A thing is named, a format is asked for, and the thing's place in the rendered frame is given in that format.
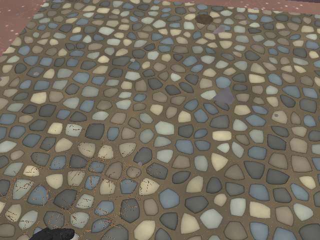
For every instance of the robot left hand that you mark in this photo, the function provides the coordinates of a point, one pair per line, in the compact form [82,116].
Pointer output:
[54,234]

